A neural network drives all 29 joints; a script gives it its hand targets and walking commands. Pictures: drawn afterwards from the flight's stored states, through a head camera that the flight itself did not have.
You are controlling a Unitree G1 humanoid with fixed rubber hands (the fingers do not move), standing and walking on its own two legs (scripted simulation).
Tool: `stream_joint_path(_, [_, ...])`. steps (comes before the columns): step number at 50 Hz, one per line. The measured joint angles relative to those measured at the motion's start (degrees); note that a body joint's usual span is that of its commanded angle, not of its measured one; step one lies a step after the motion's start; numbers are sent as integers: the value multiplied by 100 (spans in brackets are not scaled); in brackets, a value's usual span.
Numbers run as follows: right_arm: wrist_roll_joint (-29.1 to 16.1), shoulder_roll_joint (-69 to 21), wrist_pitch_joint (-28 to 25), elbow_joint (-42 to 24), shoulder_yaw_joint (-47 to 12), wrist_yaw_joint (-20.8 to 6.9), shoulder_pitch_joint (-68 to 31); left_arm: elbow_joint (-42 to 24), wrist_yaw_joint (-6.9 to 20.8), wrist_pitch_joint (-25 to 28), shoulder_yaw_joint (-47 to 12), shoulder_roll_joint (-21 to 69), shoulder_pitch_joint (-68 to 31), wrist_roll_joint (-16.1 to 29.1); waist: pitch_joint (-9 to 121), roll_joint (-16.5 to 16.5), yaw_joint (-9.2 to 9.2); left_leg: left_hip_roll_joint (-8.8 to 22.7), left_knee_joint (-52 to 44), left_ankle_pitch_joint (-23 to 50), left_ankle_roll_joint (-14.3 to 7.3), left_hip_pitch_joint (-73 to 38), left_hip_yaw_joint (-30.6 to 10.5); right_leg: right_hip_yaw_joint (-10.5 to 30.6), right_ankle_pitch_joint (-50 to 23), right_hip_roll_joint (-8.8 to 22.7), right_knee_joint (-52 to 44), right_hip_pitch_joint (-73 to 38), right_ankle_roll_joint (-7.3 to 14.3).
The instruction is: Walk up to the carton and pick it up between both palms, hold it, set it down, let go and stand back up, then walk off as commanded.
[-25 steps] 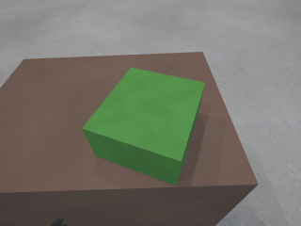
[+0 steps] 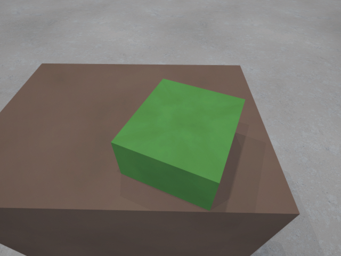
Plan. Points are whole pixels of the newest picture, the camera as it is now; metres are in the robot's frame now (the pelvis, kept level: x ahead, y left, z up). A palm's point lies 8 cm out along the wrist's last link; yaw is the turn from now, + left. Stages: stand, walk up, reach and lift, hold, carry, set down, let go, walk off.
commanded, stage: walk up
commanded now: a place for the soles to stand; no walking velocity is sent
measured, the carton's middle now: (183, 136) +0.49 -0.01 -0.02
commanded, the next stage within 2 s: reach and lift in 0.78 s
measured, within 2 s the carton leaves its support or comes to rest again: neither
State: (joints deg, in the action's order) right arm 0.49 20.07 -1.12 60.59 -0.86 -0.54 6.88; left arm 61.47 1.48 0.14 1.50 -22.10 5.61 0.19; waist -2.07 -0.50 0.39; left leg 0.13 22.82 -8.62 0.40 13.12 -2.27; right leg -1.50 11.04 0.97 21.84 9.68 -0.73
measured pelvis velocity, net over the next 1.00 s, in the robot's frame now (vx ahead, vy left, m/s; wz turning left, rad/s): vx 0.00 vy -0.01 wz -0.02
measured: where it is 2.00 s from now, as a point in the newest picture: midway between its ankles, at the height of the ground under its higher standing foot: outside the picture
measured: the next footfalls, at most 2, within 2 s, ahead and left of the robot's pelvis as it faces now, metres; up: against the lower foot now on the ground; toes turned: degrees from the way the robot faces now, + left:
none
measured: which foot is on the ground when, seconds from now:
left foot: down 0.00-1.00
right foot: down 0.00-1.00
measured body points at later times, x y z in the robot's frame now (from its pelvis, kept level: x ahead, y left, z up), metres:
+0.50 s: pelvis +0.01 +0.00 +0.00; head +0.02 +0.01 +0.45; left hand +0.08 +0.31 -0.13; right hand +0.13 -0.30 -0.12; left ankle +0.04 +0.12 -0.74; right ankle +0.01 -0.13 -0.74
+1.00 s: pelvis +0.00 -0.01 -0.02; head +0.04 +0.01 +0.43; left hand +0.20 +0.28 -0.11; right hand +0.17 -0.30 -0.11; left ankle +0.04 +0.12 -0.74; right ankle +0.01 -0.13 -0.74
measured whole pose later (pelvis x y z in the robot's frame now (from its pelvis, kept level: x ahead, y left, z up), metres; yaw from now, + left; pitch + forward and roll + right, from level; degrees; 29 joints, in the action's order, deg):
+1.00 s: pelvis +0.00 -0.01 -0.02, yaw -1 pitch -3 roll +0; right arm 3.9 16.8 -4.6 55.2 5.5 -2.7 -2.5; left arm 29.4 1.2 -27.4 5.9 -19.8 1.6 -4.1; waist -7.9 -2.8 1.6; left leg 2.2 36.2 -16.5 1.4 16.8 0.9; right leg -0.8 19.4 0.6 36.8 14.4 -0.3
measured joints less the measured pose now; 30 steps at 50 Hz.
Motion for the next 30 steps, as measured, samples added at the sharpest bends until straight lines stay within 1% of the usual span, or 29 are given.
stream_joint_path(5, [5,-36,-1,44,3,-13,15,82,-11,-12,18,-40,129,11,50,-59,-24,-37,4,-25,-18,2,-33,-35,36,35,3,-15,-24])
stream_joint_path(9, [3,-25,7,100,9,11,-36,107,-18,2,-14,-7,217,28,64,-61,-101,-25,-69,-6,-13,-61,-20,-22,-2,25,-107,-88,-31])
stream_joint_path(15, [-24,-16,21,44,42,12,-157,171,-40,-7,-66,13,310,0,70,-53,-77,-33,-84,-24,-12,-127,-32,-36,18,32,-118,-157,-30])
stream_joint_path(20, [-41,-5,26,-6,21,0,-211,120,-38,25,-62,30,256,5,75,-35,-114,-23,-43,-36,0,-72,-66,-70,41,20,-83,-117,-10])
stream_joint_path(30, [-27,9,63,-44,50,4,-181,18,-49,65,-50,81,260,-35,90,26,-72,8,-13,-73,31,-65,-99,-100,64,-13,-97,-138,17])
